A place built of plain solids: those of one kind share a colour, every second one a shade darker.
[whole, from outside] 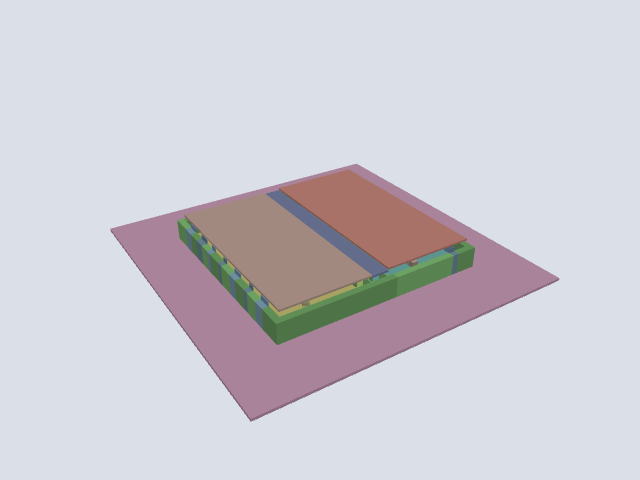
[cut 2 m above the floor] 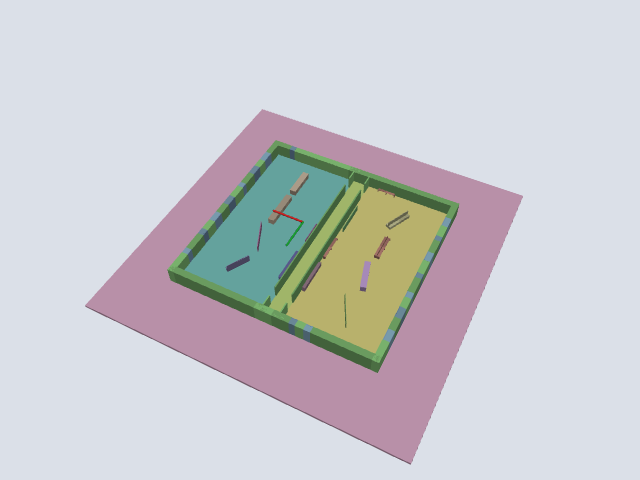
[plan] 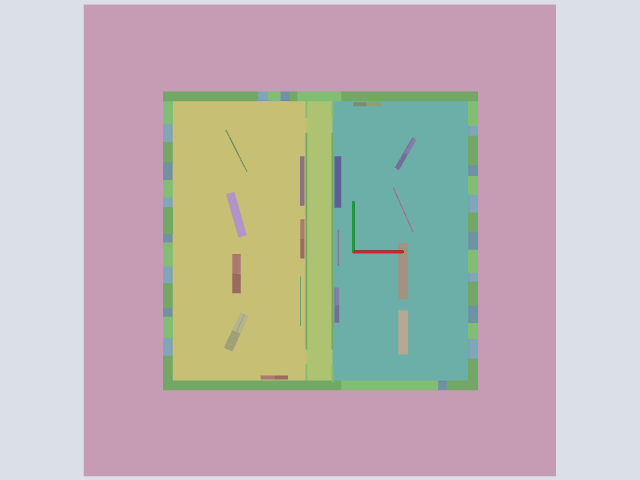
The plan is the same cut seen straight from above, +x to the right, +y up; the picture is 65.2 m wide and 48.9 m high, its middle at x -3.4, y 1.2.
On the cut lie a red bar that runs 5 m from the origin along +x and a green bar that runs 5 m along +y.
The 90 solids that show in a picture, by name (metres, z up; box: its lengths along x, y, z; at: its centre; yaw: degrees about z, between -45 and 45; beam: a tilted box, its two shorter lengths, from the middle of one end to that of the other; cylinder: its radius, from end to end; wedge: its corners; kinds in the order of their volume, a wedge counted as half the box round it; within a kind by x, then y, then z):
{
 "ground_under_all_1": {"box": [48.11, 48.07, 0.4], "at": [-3.4, 1.17, -0.75]},
 "wall_1": {"box": [1.0, 3.53, 3.2], "at": [-18.89, -12.35, 1.0]},
 "wall_2": {"box": [1.0, 2.17, 3.2], "at": [-18.89, -7.7, 1.0]},
 "wall_3": {"box": [1.0, 2.5, 3.2], "at": [-18.89, -4.46, 1.0]},
 "wall_4": {"box": [1.0, 2.45, 3.2], "at": [-18.89, -0.29, 1.0]},
 "wall_5": {"box": [1.0, 2.69, 3.2], "at": [-18.89, 3.18, 1.0]},
 "wall_6": {"box": [1.0, 1.79, 3.2], "at": [-18.89, 6.42, 1.0]},
 "wall_7": {"box": [1.0, 2.07, 3.2], "at": [-18.89, 10.15, 1.0]},
 "wall_8": {"box": [1.0, 3.35, 3.2], "at": [-18.89, 14.66, 1.0]},
 "wall_9": {"box": [9.69, 1.0, 3.2], "at": [-14.54, 15.84, 1.0]},
 "wall_10": {"box": [15.51, 1.0, 3.2], "at": [-11.64, -13.62, 1.0]},
 "wall_11": {"box": [1.27, 1.0, 3.2], "at": [-8.06, 15.84, 1.0]},
 "wall_12": {"box": [2.64, 1.0, 3.2], "at": [-5.2, 15.84, 1.0]},
 "wall_13": {"box": [0.2, 1.85, 3.2], "at": [-4.79, -12.39, 1.0]},
 "wall_14": {"box": [0.2, 22.1, 3.2], "at": [-4.79, 1.08, 1.0]},
 "wall_15": {"box": [0.2, 1.9, 3.2], "at": [-4.79, 14.59, 1.0]},
 "wall_16": {"box": [4.45, 1.0, 3.2], "at": [-3.46, -13.62, 1.0]},
 "wall_17": {"box": [4.45, 1.0, 3.2], "at": [-3.46, 15.84, 1.0]},
 "wall_18": {"box": [0.2, 1.85, 3.2], "at": [-2.13, -12.39, 1.0]},
 "wall_19": {"box": [0.2, 22.1, 3.2], "at": [-2.13, 1.08, 1.0]},
 "wall_20": {"box": [0.2, 1.9, 3.2], "at": [-2.13, 14.59, 1.0]},
 "wall_21": {"box": [11.65, 1.0, 3.2], "at": [2.79, -13.62, 1.0]},
 "wall_22": {"box": [15.73, 1.0, 3.2], "at": [4.83, 15.84, 1.0]},
 "wall_23": {"box": [3.17, 1.0, 3.2], "at": [11.1, -13.62, 1.0]},
 "wall_24": {"box": [1.0, 3.23, 3.2], "at": [12.19, -12.5, 1.0]},
 "wall_25": {"box": [1.0, 1.62, 3.2], "at": [12.19, -8.07, 1.0]},
 "wall_26": {"box": [1.0, 2.43, 3.2], "at": [12.19, -4.25, 1.0]},
 "wall_27": {"box": [1.0, 2.34, 3.2], "at": [12.19, -0.96, 1.0]},
 "wall_28": {"box": [1.0, 2.0, 3.2], "at": [12.19, 3.0, 1.0]},
 "wall_29": {"box": [1.0, 1.92, 3.2], "at": [12.19, 6.76, 1.0]},
 "wall_30": {"box": [1.0, 2.99, 3.2], "at": [12.19, 10.32, 1.0]},
 "wall_31": {"box": [1.0, 3.52, 3.2], "at": [12.19, 14.58, 1.0]},
 "floor_study_1": {"box": [13.93, 28.65, 0.6], "at": [4.83, 1.11, -0.3]},
 "floor_store_1": {"box": [13.71, 28.65, 0.6], "at": [-11.64, 1.11, -0.3]},
 "ceil_study_1": {"box": [13.93, 28.65, 0.3], "at": [4.83, 1.11, 3.75]},
 "ceil_store_1": {"box": [13.71, 28.65, 0.3], "at": [-11.64, 1.11, 3.55]},
 "wall_mass_1": {"box": [0.85, 1.8, 3.2], "at": [-18.96, -9.69, 1.0]},
 "wall_mass_2": {"box": [0.85, 0.9, 3.2], "at": [-18.96, -6.17, 1.0]},
 "wall_mass_3": {"box": [0.85, 1.7, 3.2], "at": [-18.96, -2.37, 1.0]},
 "wall_mass_4": {"box": [0.85, 0.9, 3.2], "at": [-18.96, 1.39, 1.0]},
 "wall_mass_5": {"box": [0.85, 1.0, 3.2], "at": [-18.96, 5.03, 1.0]},
 "wall_mass_6": {"box": [0.85, 1.8, 3.2], "at": [-18.96, 8.21, 1.0]},
 "wall_mass_7": {"box": [0.85, 1.8, 3.2], "at": [-18.96, 12.09, 1.0]},
 "wall_mass_8": {"box": [1.0, 0.85, 3.2], "at": [-9.2, 15.91, 1.0]},
 "wall_mass_9": {"box": [0.9, 0.85, 3.2], "at": [-6.97, 15.91, 1.0]},
 "wall_mass_10": {"box": [0.9, 0.85, 3.2], "at": [9.06, -13.69, 1.0]},
 "wall_mass_11": {"box": [0.85, 2.0, 3.2], "at": [12.26, -9.88, 1.0]},
 "wall_mass_12": {"box": [0.85, 1.8, 3.2], "at": [12.26, -6.37, 1.0]},
 "wall_mass_13": {"box": [0.85, 0.9, 3.2], "at": [12.26, -2.58, 1.0]},
 "wall_mass_14": {"box": [0.85, 1.8, 3.2], "at": [12.26, 1.1, 1.0]},
 "wall_mass_15": {"box": [0.85, 1.8, 3.2], "at": [12.26, 4.91, 1.0]},
 "wall_mass_16": {"box": [0.85, 1.1, 3.2], "at": [12.26, 8.28, 1.0]},
 "wall_mass_17": {"box": [0.85, 1.0, 3.2], "at": [12.26, 12.31, 1.0]},
 "floor_corr_1": {"box": [2.65, 28.65, 0.6], "at": [-3.46, 1.11, -0.3]},
 "ceil_corr_1": {"box": [2.65, 28.65, 0.3], "at": [-3.46, 1.11, 3.4]},
 "door_leaf_1": {"box": [0.9, 0.12, 3.87], "at": [9.06, -13.21, 1.33]},
 "door_leaf_2": {"box": [0.12, 2.0, 3.87], "at": [11.78, -9.88, 1.33]},
 "door_leaf_3": {"box": [0.12, 1.8, 3.87], "at": [11.78, -6.37, 1.33]},
 "door_leaf_4": {"box": [0.12, 1.8, 3.87], "at": [11.78, 1.1, 1.33]},
 "door_leaf_5": {"box": [0.12, 1.8, 3.87], "at": [11.78, 4.91, 1.33]},
 "door_leaf_6": {"box": [0.12, 1.1, 3.87], "at": [11.78, 8.28, 1.33]},
 "door_leaf_7": {"box": [0.12, 1.0, 3.87], "at": [11.78, 12.31, 1.33]},
 "seat_settle_sto_1": {"box": [0.42, 2.0, 0.51], "at": [-12.57, -8.96, 0.25], "yaw": -25.0},
 "seat_settle_sto_2": {"box": [0.42, 2.0, 0.51], "at": [-12.1, -9.18, 0.25], "yaw": -25.0},
 "seat_settle_sto_3": {"box": [0.1, 4.0, 1.21], "at": [-11.92, -8.17, 0.6], "yaw": -25.0},
 "seat_settle_sto_4": {"box": [0.42, 2.0, 0.51], "at": [-11.73, -7.15, 0.25], "yaw": -25.0},
 "seat_settle_sto_5": {"box": [0.42, 2.0, 0.51], "at": [-11.26, -7.37, 0.25], "yaw": -25.0},
 "seat_settle_1": {"box": [0.4, 1.8, 0.51], "at": [-1.64, -6.33, 0.25]},
 "seat_settle_2": {"box": [0.4, 1.8, 0.51], "at": [-1.64, -4.54, 0.25]},
 "seat_settle_3": {"box": [0.4, 1.8, 0.51], "at": [4.91, 9.18, 0.25], "yaw": -30.0},
 "seat_settle_4": {"box": [0.1, 3.6, 1.25], "at": [5.15, 10.08, 0.62], "yaw": -30.0},
 "seat_settle_5": {"box": [0.4, 1.8, 0.51], "at": [5.81, 10.74, 0.25], "yaw": -30.0},
 "rail_bars_1": {"box": [0.12, 4.92, 1.7], "at": [5.07, 4.28, 0.25], "yaw": 24.0},
 "rail_bars_sto_1": {"box": [0.12, 5.05, 1.6], "at": [-5.38, -5.04, 0.2]},
 "rail_board_sto_1": {"box": [0.12, 4.8, 1.6], "at": [-11.92, 10.29, 0.2], "yaw": 27.0},
 "counter_chest_1": {"box": [1.0, 4.52, 0.035], "at": [5.07, -8.21, 0.88]},
 "counter_chest_2": {"box": [1.0, 5.75, 0.035], "at": [5.07, -1.97, 0.88]},
 "bench_sto_1": {"box": [0.42, 1.93, 0.035], "at": [-12.14, -3.21, 0.48]},
 "bench_sto_2": {"box": [0.42, 1.93, 0.035], "at": [-12.14, -1.22, 0.48]},
 "bench_sto_3": {"box": [0.42, 1.93, 0.035], "at": [-11.69, -3.21, 0.48]},
 "bench_sto_4": {"box": [0.42, 1.93, 0.035], "at": [-11.69, -1.22, 0.48]},
 "bench_sto_5": {"box": [1.33, 0.42, 0.035], "at": [-8.74, -12.8, 0.48]},
 "bench_sto_6": {"box": [1.33, 0.42, 0.035], "at": [-7.34, -12.8, 0.48]},
 "bench_sto_7": {"box": [0.42, 1.93, 0.035], "at": [-5.2, 0.33, 0.48]},
 "bench_sto_8": {"box": [0.42, 1.93, 0.035], "at": [-5.2, 2.32, 0.48]},
 "counter_issue_sto_1": {"box": [0.9, 4.6, 0.035], "at": [-11.92, 3.79, 0.93], "yaw": 16.0},
 "counter_issue_1": {"box": [0.7, 5.24, 0.035], "at": [-1.58, 7.12, 0.98]},
 "sideboard_sto_1": {"box": [0.45, 5.05, 0.035], "at": [-5.21, 7.21, 0.78]},
 "bench_1": {"box": [1.33, 0.4, 0.035], "at": [0.69, 15.04, 0.48]},
 "bench_2": {"box": [1.33, 0.4, 0.035], "at": [2.09, 15.04, 0.48]}
}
